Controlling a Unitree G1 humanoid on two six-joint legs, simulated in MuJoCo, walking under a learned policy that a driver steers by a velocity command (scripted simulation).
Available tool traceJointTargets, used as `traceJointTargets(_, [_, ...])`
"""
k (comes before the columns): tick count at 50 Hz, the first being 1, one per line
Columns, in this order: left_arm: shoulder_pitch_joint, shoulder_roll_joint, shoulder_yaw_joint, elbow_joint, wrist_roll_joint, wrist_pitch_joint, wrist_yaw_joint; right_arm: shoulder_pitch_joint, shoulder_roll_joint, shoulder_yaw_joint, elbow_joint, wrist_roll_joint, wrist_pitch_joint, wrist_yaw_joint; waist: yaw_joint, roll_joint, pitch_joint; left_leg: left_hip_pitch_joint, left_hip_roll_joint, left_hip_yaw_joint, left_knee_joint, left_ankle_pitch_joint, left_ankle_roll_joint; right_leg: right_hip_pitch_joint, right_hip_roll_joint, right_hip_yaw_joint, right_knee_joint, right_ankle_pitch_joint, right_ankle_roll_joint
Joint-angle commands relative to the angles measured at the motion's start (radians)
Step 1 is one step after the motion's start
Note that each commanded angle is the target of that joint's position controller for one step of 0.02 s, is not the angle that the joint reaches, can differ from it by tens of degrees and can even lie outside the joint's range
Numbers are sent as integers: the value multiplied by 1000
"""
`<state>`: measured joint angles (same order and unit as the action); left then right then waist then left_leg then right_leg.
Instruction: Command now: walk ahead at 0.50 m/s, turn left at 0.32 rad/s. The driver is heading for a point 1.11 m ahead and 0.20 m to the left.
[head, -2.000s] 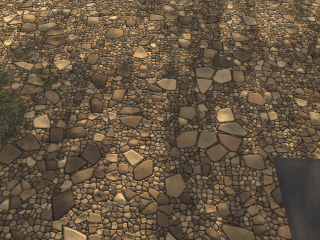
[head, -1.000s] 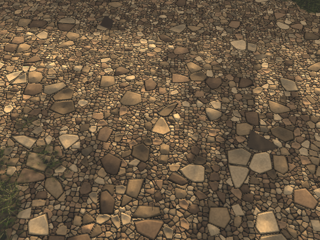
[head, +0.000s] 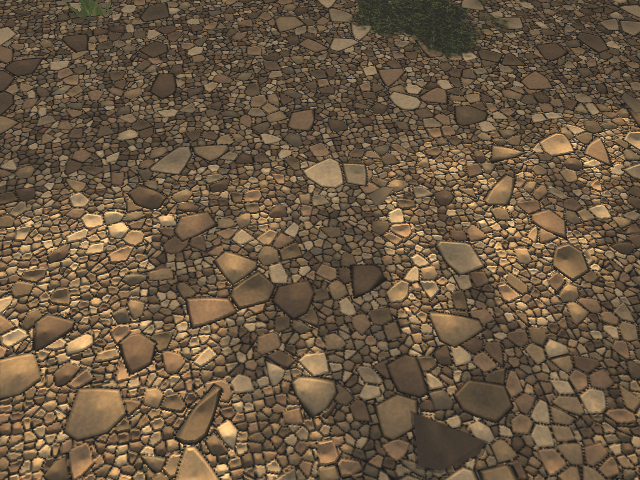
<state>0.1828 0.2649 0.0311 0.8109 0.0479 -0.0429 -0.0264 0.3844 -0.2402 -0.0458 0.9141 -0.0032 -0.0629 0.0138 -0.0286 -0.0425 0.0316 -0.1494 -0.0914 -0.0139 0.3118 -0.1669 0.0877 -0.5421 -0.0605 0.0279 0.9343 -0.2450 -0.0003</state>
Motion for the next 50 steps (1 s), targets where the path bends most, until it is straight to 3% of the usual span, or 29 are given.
traceJointTargets(1, [-69, 45, -1, -80, -6, -4, -2, 8, -145, -36, -46, 4, -12, -4, 10, 119, 28, -33, 224, -233, -166, 144, 151, -33, -3, -31, -151, 108, 39])
traceJointTargets(7, [-214, 56, -7, -139, -25, -17, 7, 75, -169, -51, -38, -8, -3, -8, -36, 125, 3, 36, 234, -275, -58, 270, 118, 40, 40, -24, -332, 163, 40])
traceJointTargets(9, [-169, 77, 0, -137, -27, -27, 12, 45, -184, -59, -53, -12, 1, -14, -4, 133, -11, 27, 244, -313, -2, 282, 93, 141, 53, -11, -392, 105, 22])
traceJointTargets(10, [-106, 88, 6, -120, -27, -34, 17, 23, -193, -63, -61, -12, 2, -15, 28, 128, -27, 4, 235, -323, 49, 287, 78, 236, 66, -15, -437, 85, 10])
traceJointTargets(11, [-4, 113, 18, -90, -20, -46, 27, 11, -186, -62, -67, -7, -1, -13, 76, 85, -73, -39, 187, -299, 172, 297, 55, 392, 63, -8, -503, 86, -12])
traceJointTargets(12, [133, 183, 37, -75, 2, -59, 43, 0, -138, -49, -92, 4, -8, -7, 134, -24, -183, -131, 113, -227, 415, 180, 26, 587, -106, 157, -557, -44, -61])
traceJointTargets(13, [201, 267, 56, -79, 19, -50, 55, 44, -44, -29, -129, 26, -10, -8, 128, -203, -267, -391, -18, -86, 671, -290, -7, 800, -348, 490, -642, -195, -122])
traceJointTargets(14, [175, 264, 65, -68, 2, -29, 53, 101, -106, -39, -128, 6, 5, -13, 78, -231, -266, -508, 12, -58, 816, -385, 0, 742, -405, 704, -690, -303, -197])
traceJointTargets(15, [107, 153, 41, -90, -6, -25, 46, 62, -139, -46, -103, -11, 19, -12, 62, -69, -139, -526, 78, -82, 869, -301, 5, 634, -350, 580, -697, -343, -185])
traceJointTargets(16, [61, 96, 26, -91, -14, -29, 41, 8, -121, -44, -105, -15, 22, 0, 55, -17, -53, -510, 105, -75, 846, -226, -5, 531, -288, 422, -719, -220, -165])
traceJointTargets(18, [56, 68, 18, -77, -14, -42, 42, -23, -103, -44, -113, -30, 39, 17, 32, -68, -14, -471, 143, -57, 805, -165, -28, 455, -216, 227, -747, 14, -130])
traceJointTargets(21, [104, 81, 26, -47, -28, -65, 37, -73, -86, -40, -139, -32, 60, 35, 23, -59, -30, -497, 148, -40, 816, -94, -47, 469, -202, 100, -755, 250, -137])
traceJointTargets(27, [157, 88, 35, -6, -27, -65, 32, -268, -65, -21, -213, -31, 64, 60, 45, -43, 20, -566, 165, 4, 619, 90, -70, 487, -182, -84, -785, 345, -143])
traceJointTargets(30, [182, 112, 43, 12, -28, -62, 35, -367, -55, -7, -251, -32, 59, 72, 67, -44, 46, -498, 161, 61, 451, 139, -47, 491, -189, -150, -785, 363, -129])
traceJointTargets(33, [225, 135, 50, 37, -27, -49, 41, -418, -67, -5, -278, -38, 59, 73, 78, -41, 57, -456, 137, 114, 355, 64, -4, 568, -211, -197, -735, 472, -114])
traceJointTargets(35, [235, 161, 54, 50, -26, -35, 46, -395, -80, -11, -278, -43, 60, 64, 59, -56, 28, -373, 81, 155, 317, -38, 35, 617, -216, -240, -614, 761, -99])
traceJointTargets(36, [240, 178, 58, 55, -25, -25, 48, -338, -93, -19, -265, -46, 58, 57, 32, -64, -14, -297, 42, 170, 301, -89, 60, 633, -216, -256, -498, 905, -96])
traceJointTargets(37, [247, 184, 57, 58, -28, -16, 49, -222, -109, -30, -231, -51, 49, 48, -17, -51, -84, -146, 2, 162, 250, -95, 88, 599, -211, -268, -323, 932, -91])
traceJointTargets(38, [240, 172, 50, 47, -27, -13, 48, -44, -148, -51, -172, -62, 40, 33, -96, 5, -183, 114, 26, 88, 190, -71, 125, 448, -187, -283, -80, 753, -65])
traceJointTargets(39, [288, 45, 16, -10, -41, -17, 30, 14, -250, -74, -167, -66, 36, 15, -71, 223, -310, 459, 350, -359, 150, -186, 219, 58, -88, -276, 258, 38, -19])
traceJointTargets(40, [253, 94, 29, -32, -36, -20, 25, 52, -284, -79, -180, -28, 45, 4, -88, 216, -393, 503, 509, -742, -15, -67, 291, -105, 51, -119, 454, -305, 2])
traceJointTargets(41, [140, 122, 38, -45, -38, -18, 26, 6, -255, -73, -161, -18, 49, -7, -86, 89, -241, 411, 464, -525, -9, 56, 249, -183, -11, -34, 467, -188, -13])
traceJointTargets(42, [129, 92, 26, -40, -51, -28, 23, -50, -198, -56, -153, -17, 40, -13, -48, 80, -128, 252, 423, -377, -17, 189, 216, -148, -37, -27, 399, -116, -23])
traceJointTargets(43, [157, 80, 25, -13, -48, -25, 19, -93, -151, -41, -145, -21, 28, -13, 0, 49, -73, 141, 367, -265, -43, 258, 160, -79, -66, -13, 308, -84, -29])
traceJointTargets(45, [236, 71, 27, 35, -23, 9, 10, -136, -104, -22, -134, -16, 4, -11, 54, 91, -47, 12, 309, -133, -95, 298, 106, 45, -65, 4, 235, -54, -25])
traceJointTargets(47, [238, 61, 32, 47, -26, 26, -2, -112, -110, -23, -112, -14, -18, -9, 63, 94, -33, 5, 293, -79, -132, 326, 89, 34, -43, 13, 213, -11, -26])
traceJointTargets(50, [140, 48, 37, 32, -32, 33, -9, -72, -114, -24, -85, -14, -30, -10, 40, 103, 22, 39, 282, -5, -181, 293, 53, -85, -35, 28, 145, 102, -25])
